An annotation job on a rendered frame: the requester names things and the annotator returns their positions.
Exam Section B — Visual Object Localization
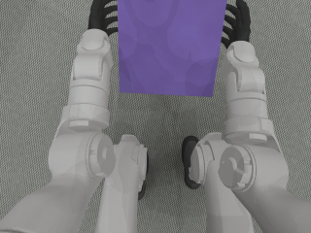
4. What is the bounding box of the right robot upper arm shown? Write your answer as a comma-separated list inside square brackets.
[218, 143, 311, 233]

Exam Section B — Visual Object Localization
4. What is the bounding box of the carton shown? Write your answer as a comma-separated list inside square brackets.
[117, 0, 227, 97]

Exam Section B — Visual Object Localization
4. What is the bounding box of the left robot forearm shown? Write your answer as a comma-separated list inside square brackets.
[48, 28, 114, 167]

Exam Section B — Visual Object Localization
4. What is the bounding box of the left robot upper arm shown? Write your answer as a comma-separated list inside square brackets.
[0, 131, 117, 233]

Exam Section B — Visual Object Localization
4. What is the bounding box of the right robot forearm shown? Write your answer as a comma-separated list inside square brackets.
[219, 41, 285, 158]

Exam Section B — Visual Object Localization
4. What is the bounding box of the left robot hand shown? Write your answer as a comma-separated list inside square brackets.
[87, 0, 119, 37]

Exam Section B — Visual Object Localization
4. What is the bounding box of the robot left thigh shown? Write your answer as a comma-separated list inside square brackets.
[94, 141, 147, 233]

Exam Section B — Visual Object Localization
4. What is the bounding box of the right robot hand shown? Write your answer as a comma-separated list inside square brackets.
[221, 0, 251, 49]

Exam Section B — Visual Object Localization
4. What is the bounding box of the left robot shin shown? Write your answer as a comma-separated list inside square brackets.
[113, 134, 144, 192]

